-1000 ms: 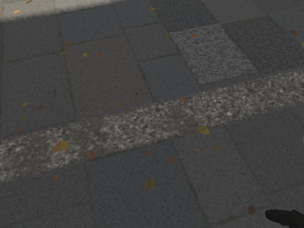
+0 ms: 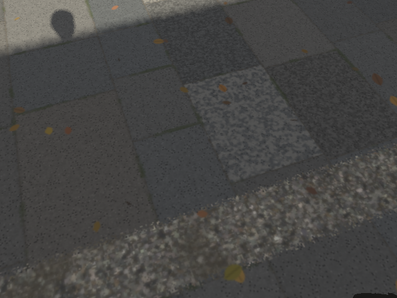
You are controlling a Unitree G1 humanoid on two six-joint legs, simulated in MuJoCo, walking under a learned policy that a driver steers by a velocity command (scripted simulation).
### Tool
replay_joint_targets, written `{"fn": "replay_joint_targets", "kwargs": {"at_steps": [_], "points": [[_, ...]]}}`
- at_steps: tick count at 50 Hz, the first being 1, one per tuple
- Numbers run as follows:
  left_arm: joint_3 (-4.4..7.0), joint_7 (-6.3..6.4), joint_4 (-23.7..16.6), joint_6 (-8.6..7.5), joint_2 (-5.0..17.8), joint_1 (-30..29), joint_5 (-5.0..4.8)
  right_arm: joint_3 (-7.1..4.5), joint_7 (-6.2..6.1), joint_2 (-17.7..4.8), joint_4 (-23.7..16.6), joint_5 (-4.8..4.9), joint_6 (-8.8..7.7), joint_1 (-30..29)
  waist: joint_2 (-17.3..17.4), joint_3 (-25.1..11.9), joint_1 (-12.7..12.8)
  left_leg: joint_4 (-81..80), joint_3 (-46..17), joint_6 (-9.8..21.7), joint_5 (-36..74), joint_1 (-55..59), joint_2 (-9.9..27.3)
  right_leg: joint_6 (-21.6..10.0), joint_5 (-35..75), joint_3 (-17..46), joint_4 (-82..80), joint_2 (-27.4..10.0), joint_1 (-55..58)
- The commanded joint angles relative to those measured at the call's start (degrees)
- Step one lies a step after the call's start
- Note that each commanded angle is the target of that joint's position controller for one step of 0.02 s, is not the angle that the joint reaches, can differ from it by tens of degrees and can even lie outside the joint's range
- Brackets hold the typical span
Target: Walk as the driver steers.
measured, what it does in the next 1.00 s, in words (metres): steps on the spot, turning left: right foot, then left foot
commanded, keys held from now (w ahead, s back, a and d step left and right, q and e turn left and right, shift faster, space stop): q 1.00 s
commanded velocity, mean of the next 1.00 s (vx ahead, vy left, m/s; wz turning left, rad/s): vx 0.04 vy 0.00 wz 0.58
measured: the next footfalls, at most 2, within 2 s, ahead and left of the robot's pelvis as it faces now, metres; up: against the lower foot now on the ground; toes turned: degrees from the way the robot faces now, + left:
right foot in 0.40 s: +0.20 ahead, -0.15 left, +0.00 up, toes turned +20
left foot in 0.82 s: +0.06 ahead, +0.08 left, +0.00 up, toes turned +34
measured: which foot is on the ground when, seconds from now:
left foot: down 0.00-0.40, up 0.42-0.80, down 0.82-1.00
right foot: up 0.00-0.38, down 0.40-0.82, up 0.84-1.00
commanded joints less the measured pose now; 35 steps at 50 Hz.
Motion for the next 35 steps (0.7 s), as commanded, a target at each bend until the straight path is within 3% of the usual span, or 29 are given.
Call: {"fn": "replay_joint_targets", "kwargs": {"at_steps": [1, 2, 3, 5, 7, 9, 11, 14, 17, 19, 20, 21, 22, 23, 24, 26, 28, 32, 35], "points": [[0.91, -1.58, -6.0, -1.99, 8.8, 1.6, -1.54, -3.56, -1.01, -12.0, -4.2, -0.29, 0.29, 11.0, 2.7, -27.3, -6.5, -8.0, -33.6, 18.6, 35.1, 45.7, 21.1, 0.8, -2.5, 14.5, 31.4, 2.2, -28.8], [0.77, -1.07, -7.1, -1.51, 8.3, -1.5, -1.36, -2.93, -1.28, -9.5, -4.4, 0.97, 0.72, 7.4, -1.3, -19.1, -4.8, -9.9, -28.6, 15.5, 26.7, 37.2, 18.1, 0.6, 2.4, 13.0, 26.7, 0.3, -30.8], [0.87, -0.35, -6.7, -0.66, 8.1, -2.6, -0.51, -2.36, -1.71, -8.0, -4.8, 1.44, 1.25, 5.0, -3.1, -13.7, -3.2, -12.2, -25.8, 13.8, 21.5, 28.4, 16.2, 0.9, 4.9, 12.6, 22.8, -1.3, -29.5], [1.21, 0.14, -7.0, 1.09, 8.1, -1.3, -0.13, -2.4, -2.09, -8.1, -5.7, 0.23, 1.88, 2.6, 0.1, -10.0, -0.1, -15.4, -23.3, 12.4, 16.3, 16.3, 13.2, 1.0, 7.3, 12.3, 16.0, -1.7, -22.5], [0.63, 0.61, -6.4, 1.47, 5.9, 0.0, 0.19, -2.87, -2.52, -9.1, -5.9, -0.21, 2.02, 2.1, 2.1, -10.1, 0.7, -15.2, -20.2, 11.6, 20.6, 12.3, 11.2, 1.9, 8.4, 10.8, 8.4, -0.7, -19.5], [0.3, 0.93, -6.3, 1.58, 5.3, -0.8, 0.35, -3.35, -3.34, -10.3, -5.9, 0.17, 2.55, 2.8, 2.6, -12.5, 0.1, -14.1, -20.0, 11.0, 19.9, 12.9, 10.6, 2.9, 11.5, 11.1, 3.2, 0.0, -18.6], [0.27, 0.85, -6.5, 1.92, 5.5, -2.3, 0.06, -3.52, -4.08, -10.6, -6.4, 0.7, 3.52, 2.1, 3.6, -13.5, -0.5, -14.2, -21.0, 9.3, 9.8, 12.3, 9.5, 3.2, 15.5, 11.7, -0.8, 0.6, -17.4], [0.36, 0.44, -7.4, 1.88, 5.6, -5.2, -0.31, -3.47, -4.51, -10.2, -7.1, 0.72, 4.64, 1.6, 6.1, -11.5, -1.7, -14.8, -24.0, 7.4, -4.7, 11.1, 8.2, 3.0, 17.2, 12.1, -7.1, 1.5, -16.2], [0.74, -0.25, -7.9, 0.78, 6.1, -5.8, -0.63, -3.43, -4.36, -9.8, -7.4, 0.74, 5.17, 2.3, 8.2, -10.8, -2.3, -12.5, -27.9, 6.6, -4.7, 13.6, 8.4, 1.8, 15.9, 12.1, -15.0, 2.5, -13.8], [1.31, -0.76, -7.1, -0.01, 6.3, -2.6, -0.75, -3.14, -4.44, -9.0, -7.7, 1.34, 5.59, 1.6, 8.3, -10.4, -0.1, -8.9, -28.5, 4.3, -2.8, 12.9, 6.6, 0.0, 22.0, 11.0, -27.6, 2.3, -6.6], [2.27, -0.63, -7.0, -0.11, 9.4, -1.0, -0.05, -2.54, -4.5, -6.9, -7.8, 1.33, 5.64, 3.4, 4.4, -11.0, -0.4, -3.4, -25.9, 1.4, -9.0, 8.9, 3.6, -2.5, 24.0, 16.1, -32.0, -4.8, -0.5], [3.46, -0.16, -7.8, 0.63, 15.0, -3.1, 1.34, -1.93, -4.28, -4.1, -8.5, 1.22, 5.38, 6.6, -12.1, -9.7, -4.1, 9.2, -14.2, -2.5, -24.8, -1.7, -5.5, -9.9, 34.4, 29.6, -34.3, -17.9, 4.1], [3.39, -0.37, -7.9, 0.75, 13.5, -2.6, 2.8, -3.1, -4.01, -8.4, -9.5, 0.66, 4.4, 4.9, -18.6, -9.2, -2.3, 23.2, -10.0, -5.2, -30.7, -6.7, -5.1, -17.3, 39.1, 38.7, -36.5, -24.1, 1.0], [2.57, -0.09, -9.3, 0.67, 10.4, -4.9, 2.41, -4.27, -3.89, -11.5, -8.2, 0.93, 4.33, 5.5, -12.9, -8.6, -2.5, 30.9, -11.3, -6.2, -26.9, -6.4, -2.7, -17.0, 39.0, 34.1, -35.5, -22.0, 0.1], [2.07, 0.13, -9.7, 0.83, 8.3, -7.5, 1.42, -4.57, -4.03, -11.3, -6.7, 1.3, 4.96, 6.5, -9.6, -7.4, -3.4, 34.0, -10.3, -7.2, -23.4, -6.3, -2.1, -14.1, 38.4, 27.3, -34.2, -18.0, -0.7], [1.41, 0.56, -10.2, 1.24, 6.7, -8.9, 0.04, -3.99, -4.25, -8.6, -5.7, 1.26, 6.32, 7.5, -8.6, -6.0, -3.0, 38.8, -8.6, -9.1, -18.7, -7.2, -1.2, -12.2, 39.1, 20.1, -33.6, -14.2, -0.2], [1.47, 0.96, -9.8, 1.92, 7.0, -7.5, 0.36, -3.18, -4.03, -6.4, -6.9, 1.81, 6.6, 5.2, -10.0, -5.2, -1.8, 34.7, -5.3, -10.1, -15.8, -7.0, -0.4, -12.3, 39.0, 15.2, -34.4, -12.1, 0.9], [2.6, 1.2, -9.0, 2.79, 9.6, -4.8, 0.35, -2.09, -3.29, -4.5, -9.4, 1.67, 6.36, 0.9, -12.7, -7.6, 1.0, 21.6, -3.1, -10.5, -17.1, -2.8, 2.7, -13.8, 40.7, 12.8, -33.6, -14.7, 5.8], [3.37, 0.5, -8.8, 2.87, 11.4, -5.7, -0.3, -2.18, -2.55, -5.2, -9.9, 1.64, 6.51, 1.3, -13.9, -8.3, 1.1, 13.3, -0.2, -9.1, -17.5, 4.4, 3.0, -14.0, 41.6, 11.0, -33.4, -16.3, 3.8]]}}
